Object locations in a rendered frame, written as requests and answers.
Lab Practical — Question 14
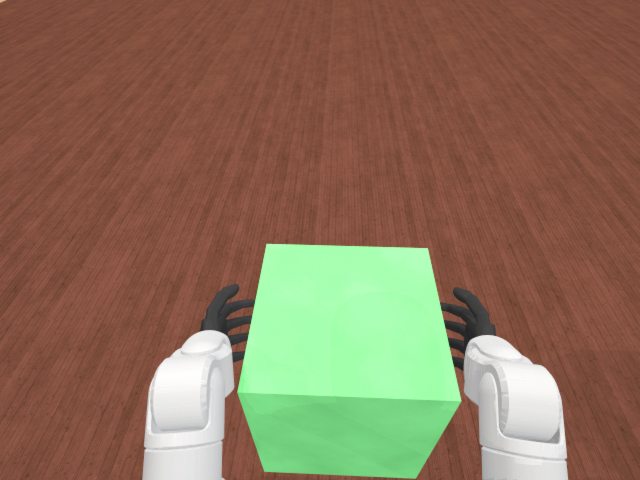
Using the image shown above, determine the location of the right robot hand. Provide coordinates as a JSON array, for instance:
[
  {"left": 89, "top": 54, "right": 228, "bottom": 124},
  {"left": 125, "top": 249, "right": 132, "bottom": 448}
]
[{"left": 440, "top": 287, "right": 496, "bottom": 371}]

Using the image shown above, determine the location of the right robot forearm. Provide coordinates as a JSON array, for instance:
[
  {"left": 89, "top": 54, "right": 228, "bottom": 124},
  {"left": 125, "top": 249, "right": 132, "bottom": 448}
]
[{"left": 464, "top": 335, "right": 568, "bottom": 480}]

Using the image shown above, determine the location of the left robot hand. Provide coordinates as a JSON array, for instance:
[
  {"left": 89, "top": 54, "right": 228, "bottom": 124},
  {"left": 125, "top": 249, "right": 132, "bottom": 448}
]
[{"left": 199, "top": 284, "right": 255, "bottom": 362}]

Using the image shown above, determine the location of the carton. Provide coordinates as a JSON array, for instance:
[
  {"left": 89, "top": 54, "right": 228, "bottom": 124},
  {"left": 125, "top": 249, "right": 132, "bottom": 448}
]
[{"left": 237, "top": 244, "right": 461, "bottom": 479}]

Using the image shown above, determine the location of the left robot forearm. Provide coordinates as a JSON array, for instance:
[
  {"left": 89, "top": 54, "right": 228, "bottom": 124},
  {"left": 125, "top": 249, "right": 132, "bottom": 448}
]
[{"left": 142, "top": 330, "right": 234, "bottom": 480}]

